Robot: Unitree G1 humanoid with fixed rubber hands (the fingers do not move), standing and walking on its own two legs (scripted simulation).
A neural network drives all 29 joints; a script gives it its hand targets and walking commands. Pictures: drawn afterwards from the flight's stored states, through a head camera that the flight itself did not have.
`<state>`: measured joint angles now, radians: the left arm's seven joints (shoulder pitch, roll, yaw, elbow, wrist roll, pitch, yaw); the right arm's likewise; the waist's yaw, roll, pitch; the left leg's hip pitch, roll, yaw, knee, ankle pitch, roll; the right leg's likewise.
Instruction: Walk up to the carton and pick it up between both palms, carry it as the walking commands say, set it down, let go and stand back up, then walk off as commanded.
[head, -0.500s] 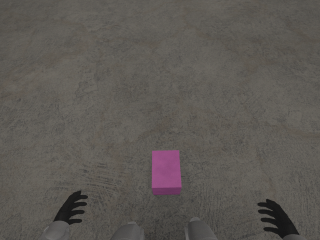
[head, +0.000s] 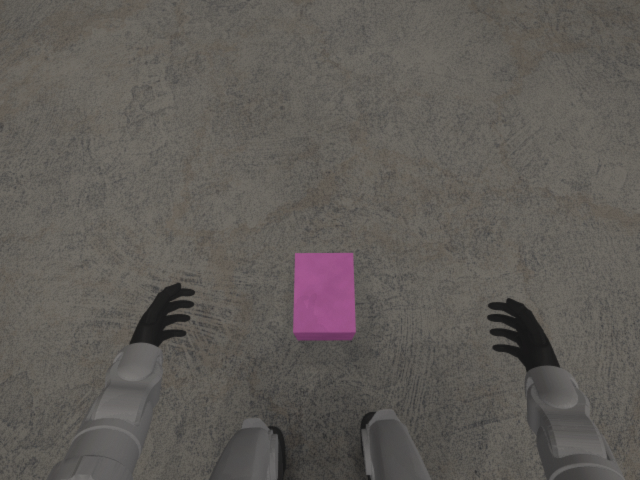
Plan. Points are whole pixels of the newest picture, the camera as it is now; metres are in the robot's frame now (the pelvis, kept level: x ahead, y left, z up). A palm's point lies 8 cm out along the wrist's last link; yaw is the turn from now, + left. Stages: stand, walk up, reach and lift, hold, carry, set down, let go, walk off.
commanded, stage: reach and lift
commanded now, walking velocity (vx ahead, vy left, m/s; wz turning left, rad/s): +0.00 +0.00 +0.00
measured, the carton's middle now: (324, 298) +0.46 +0.00 -0.62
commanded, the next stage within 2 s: none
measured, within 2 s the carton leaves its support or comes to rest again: neither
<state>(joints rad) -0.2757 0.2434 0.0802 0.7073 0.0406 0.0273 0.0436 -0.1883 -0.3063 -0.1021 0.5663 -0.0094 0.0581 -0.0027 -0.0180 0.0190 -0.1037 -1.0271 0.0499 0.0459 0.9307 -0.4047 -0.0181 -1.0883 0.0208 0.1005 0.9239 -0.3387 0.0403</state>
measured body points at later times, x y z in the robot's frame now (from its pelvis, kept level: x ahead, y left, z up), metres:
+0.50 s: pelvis -0.03 -0.01 -0.03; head +0.28 -0.01 +0.30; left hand +0.44 +0.18 -0.17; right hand +0.44 -0.21 -0.17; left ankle +0.00 +0.14 -0.67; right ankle +0.04 -0.13 -0.67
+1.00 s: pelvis -0.03 -0.01 -0.05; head +0.33 -0.01 +0.22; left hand +0.47 +0.17 -0.23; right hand +0.48 -0.19 -0.23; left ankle +0.00 +0.14 -0.67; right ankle +0.04 -0.13 -0.67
